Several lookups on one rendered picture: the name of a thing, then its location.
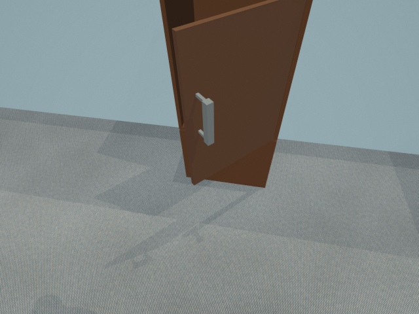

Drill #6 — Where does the handle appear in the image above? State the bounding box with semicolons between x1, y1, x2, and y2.
196;93;214;146

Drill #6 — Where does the cupboard door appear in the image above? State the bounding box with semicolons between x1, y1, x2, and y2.
172;0;306;185

